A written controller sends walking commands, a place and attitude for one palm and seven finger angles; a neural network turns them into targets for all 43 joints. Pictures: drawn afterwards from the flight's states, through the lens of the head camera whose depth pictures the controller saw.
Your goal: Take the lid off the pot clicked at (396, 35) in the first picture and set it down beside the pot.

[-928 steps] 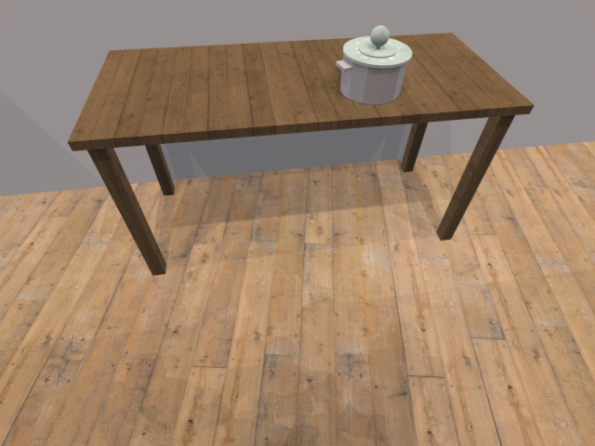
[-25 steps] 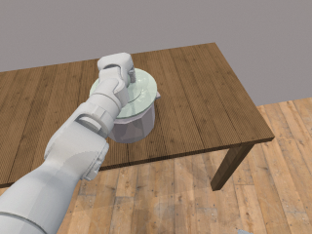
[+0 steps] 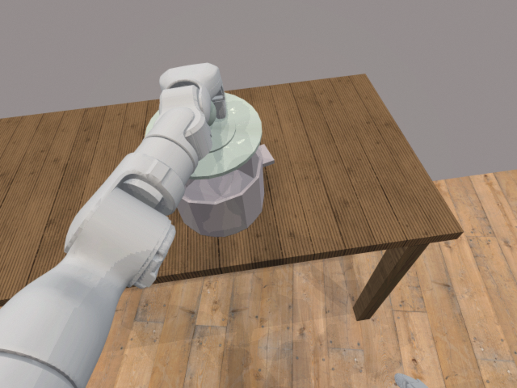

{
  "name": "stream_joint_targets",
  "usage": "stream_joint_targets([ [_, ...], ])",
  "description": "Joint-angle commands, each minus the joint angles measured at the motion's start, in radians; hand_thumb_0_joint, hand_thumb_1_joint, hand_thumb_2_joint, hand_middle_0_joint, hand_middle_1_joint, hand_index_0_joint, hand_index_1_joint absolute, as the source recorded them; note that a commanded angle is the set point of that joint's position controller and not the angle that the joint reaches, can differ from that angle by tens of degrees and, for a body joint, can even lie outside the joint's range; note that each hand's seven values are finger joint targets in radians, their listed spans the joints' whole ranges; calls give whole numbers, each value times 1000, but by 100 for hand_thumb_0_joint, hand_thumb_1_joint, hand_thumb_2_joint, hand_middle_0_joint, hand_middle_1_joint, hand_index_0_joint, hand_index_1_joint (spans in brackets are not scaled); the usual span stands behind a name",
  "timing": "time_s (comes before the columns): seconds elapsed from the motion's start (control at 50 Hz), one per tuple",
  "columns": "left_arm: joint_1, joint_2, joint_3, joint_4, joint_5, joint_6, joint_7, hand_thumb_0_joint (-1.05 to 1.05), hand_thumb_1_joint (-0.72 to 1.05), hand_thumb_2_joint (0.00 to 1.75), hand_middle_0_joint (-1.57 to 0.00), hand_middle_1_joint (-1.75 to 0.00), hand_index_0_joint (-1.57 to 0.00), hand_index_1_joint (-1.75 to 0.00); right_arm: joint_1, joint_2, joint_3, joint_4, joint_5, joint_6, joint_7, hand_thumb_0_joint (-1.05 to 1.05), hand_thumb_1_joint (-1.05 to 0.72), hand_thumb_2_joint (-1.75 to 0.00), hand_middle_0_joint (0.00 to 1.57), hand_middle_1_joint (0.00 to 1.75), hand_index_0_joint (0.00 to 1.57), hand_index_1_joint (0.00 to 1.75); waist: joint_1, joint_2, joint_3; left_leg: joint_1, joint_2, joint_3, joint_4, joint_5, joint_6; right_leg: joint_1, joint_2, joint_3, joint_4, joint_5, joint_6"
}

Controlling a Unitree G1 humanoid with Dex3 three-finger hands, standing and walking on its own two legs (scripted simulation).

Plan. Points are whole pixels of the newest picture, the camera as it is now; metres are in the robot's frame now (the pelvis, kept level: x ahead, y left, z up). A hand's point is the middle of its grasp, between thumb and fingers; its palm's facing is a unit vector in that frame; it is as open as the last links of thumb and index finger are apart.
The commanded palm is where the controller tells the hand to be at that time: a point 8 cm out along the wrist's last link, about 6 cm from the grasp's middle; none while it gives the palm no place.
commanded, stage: lift the lid straight up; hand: left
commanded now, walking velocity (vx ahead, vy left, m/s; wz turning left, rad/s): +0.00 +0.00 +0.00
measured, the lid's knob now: (199, 112) +0.52 +0.06 +0.15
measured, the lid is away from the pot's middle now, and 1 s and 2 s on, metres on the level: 0.01 0.00 0.11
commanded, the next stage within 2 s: move the lid sideways beside the pot in 0.98 s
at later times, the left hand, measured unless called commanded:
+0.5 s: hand (198, 92) +0.50 +0.05 +0.20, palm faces -0.22 -0.10 -0.97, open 7.2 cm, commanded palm +0.49 +0.06 +0.27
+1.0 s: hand (191, 79) +0.49 +0.06 +0.23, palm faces -0.21 -0.07 -0.97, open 7.2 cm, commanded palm +0.49 +0.06 +0.29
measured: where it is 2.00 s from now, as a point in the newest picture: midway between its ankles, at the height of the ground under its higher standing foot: outside the picture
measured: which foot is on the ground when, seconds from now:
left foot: down 0.00-1.00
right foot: down 0.00-1.00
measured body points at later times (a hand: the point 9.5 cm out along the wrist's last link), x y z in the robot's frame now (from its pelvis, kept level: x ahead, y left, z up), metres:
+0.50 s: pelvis +0.00 +0.01 +0.00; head +0.05 -0.03 +0.45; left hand +0.51 +0.06 +0.25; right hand +0.08 -0.25 -0.15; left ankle -0.03 +0.08 -0.74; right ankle -0.01 -0.11 -0.74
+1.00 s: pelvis -0.01 +0.01 +0.00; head +0.03 -0.03 +0.45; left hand +0.49 +0.06 +0.28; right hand +0.09 -0.24 -0.14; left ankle -0.03 +0.08 -0.74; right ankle -0.01 -0.11 -0.74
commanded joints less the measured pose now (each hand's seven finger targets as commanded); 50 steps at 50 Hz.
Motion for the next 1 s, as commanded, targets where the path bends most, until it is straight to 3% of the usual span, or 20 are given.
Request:
stream_joint_targets([
  [0.0,-677,217,69,-212,37,11,55,0,63,98,-86,-105,-93,-106,8,-122,-38,-84,-2,-31,-7,0,-90,-90,20,30,20,30,-22,-139,-468,224,24,-77,8,344,3,166,10,28,-5,417,-16],
  [0.02,-673,248,104,-199,26,7,51,0,63,98,-86,-105,-93,-106,5,-125,-35,-88,-3,-30,-10,0,-90,-90,20,30,20,30,-15,-148,-480,199,22,-75,9,351,6,197,5,34,-4,437,-18],
  [0.1,-711,221,56,-179,61,23,39,0,63,98,-86,-105,-93,-106,19,-123,-35,-80,-1,-30,-9,0,-90,-90,20,30,20,30,-28,-133,-453,212,26,-80,3,359,1,157,10,24,-6,420,-19],
  [0.16,-754,269,90,-245,67,10,33,0,63,98,-86,-105,-93,-106,16,-124,-37,-95,-8,-37,-7,0,-90,-90,20,30,20,30,-16,-122,-527,246,26,-86,12,422,0,201,7,33,4,475,-19],
  [0.2,-731,241,79,-222,59,9,25,0,63,98,-86,-105,-93,-106,17,-118,-41,-97,-10,-43,-2,0,-90,-90,20,30,20,30,-12,-126,-541,268,27,-94,21,475,-4,196,9,28,8,491,-18],
  [0.22,-714,203,55,-222,48,5,14,0,63,98,-86,-105,-93,-106,16,-117,-42,-102,-8,-42,1,0,-90,-90,20,30,20,30,-15,-135,-525,259,28,-92,23,493,-3,189,7,26,2,496,-19],
  [0.28,-701,203,53,-150,56,38,9,0,63,98,-86,-105,-93,-106,24,-130,-39,-81,-5,-28,6,0,-90,-90,20,30,20,30,-22,-166,-435,217,29,-84,2,406,-4,149,14,17,-8,436,-18],
  [0.32,-765,161,25,-211,42,27,2,0,63,98,-86,-105,-93,-106,9,-125,-39,-96,-5,-36,8,0,-90,-90,20,30,20,30,-24,-130,-462,242,26,-94,9,426,-5,136,11,17,-6,430,-22],
  [0.34,-817,212,55,-274,46,15,5,0,63,98,-86,-105,-93,-106,15,-123,-41,-96,-9,-46,11,0,-90,-90,20,30,20,30,-17,-99,-509,281,29,-105,14,454,-9,152,10,20,1,446,-21],
  [0.36,-825,189,31,-288,49,7,0,0,63,98,-86,-105,-93,-106,10,-116,-45,-101,-12,-55,11,0,-90,-90,20,30,20,30,-17,-80,-543,319,28,-111,21,487,-12,150,11,22,5,448,-21],
  [0.44,-785,320,138,-258,65,16,-1,0,63,98,-86,-105,-93,-106,23,-125,-40,-94,-20,-51,7,0,-90,-90,20,30,20,30,6,-149,-559,269,25,-93,18,495,-8,231,10,32,3,518,-20],
  [0.52,-734,174,30,-167,70,49,-16,0,63,98,-86,-105,-93,-106,4,-119,-39,-93,-5,-40,15,0,-90,-90,20,30,20,30,-10,-190,-434,205,25,-85,4,442,-2,173,10,19,-10,468,-22],
  [0.56,-754,207,51,-177,67,63,-21,0,63,98,-86,-105,-93,-106,-4,-126,-37,-94,-7,-34,18,0,-90,-90,20,30,20,30,-6,-157,-437,227,24,-88,-1,421,-8,161,10,18,-7,440,-23],
  [0.62,-804,268,106,-246,38,45,-40,0,63,98,-86,-105,-93,-106,-19,-120,-34,-117,-13,-44,10,0,-90,-90,20,30,20,30,6,-155,-519,237,15,-89,7,446,-1,236,0,33,-5,500,-22],
  [0.7,-824,213,23,-223,94,50,-58,0,63,98,-86,-105,-93,-106,-8,-115,-36,-106,-6,-40,10,0,-90,-90,20,30,20,30,-17,-140,-470,271,23,-98,7,440,-3,160,10,22,-14,442,-23],
  [0.78,-830,244,68,-202,63,56,-63,0,63,98,-86,-105,-93,-106,-14,-122,-30,-105,-9,-42,4,0,-90,-90,20,30,20,30,-10,-163,-454,245,16,-95,-8,383,-8,177,9,22,-17,419,-24],
  [0.82,-803,186,44,-191,38,52,-75,0,63,98,-86,-105,-93,-106,-22,-120,-29,-116,-5,-43,4,0,-90,-90,20,30,20,30,-11,-183,-447,222,12,-92,-9,375,-1,181,2,23,-23,421,-24],
  [0.9,-819,166,8,-199,73,56,-78,0,63,98,-86,-105,-93,-106,-24,-119,-29,-111,-6,-37,11,0,-90,-90,20,30,20,30,-14,-132,-439,261,17,-103,-8,377,-7,134,7,17,-20,382,-26],
  [0.96,-838,237,61,-211,73,47,-74,0,63,98,-86,-105,-93,-106,-23,-123,-26,-114,-11,-37,3,0,-90,-90,20,30,20,30,-8,-149,-464,245,15,-99,-10,363,-4,178,5,24,-22,397,-27],
  [0.98,-853,225,50,-207,72,49,-71,0,63,98,-86,-105,-93,-106,-22,-122,-24,-112,-9,-37,1,0,-90,-90,20,30,20,30,-14,-143,-458,244,16,-99,-14,354,-5,171,5,23,-22,392,-27],
])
